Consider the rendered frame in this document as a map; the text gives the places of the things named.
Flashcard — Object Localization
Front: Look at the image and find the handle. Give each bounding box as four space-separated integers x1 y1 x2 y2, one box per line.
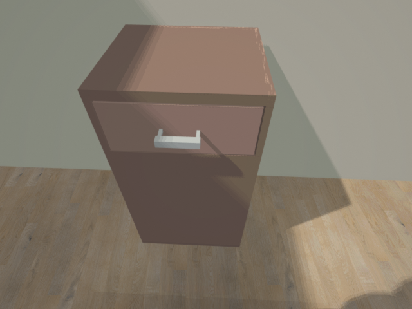
154 129 201 149

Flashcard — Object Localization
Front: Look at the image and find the drawer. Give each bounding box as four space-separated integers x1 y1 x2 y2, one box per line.
92 101 264 155

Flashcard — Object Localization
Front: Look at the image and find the cabinet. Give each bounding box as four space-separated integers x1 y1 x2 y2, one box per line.
78 24 276 247

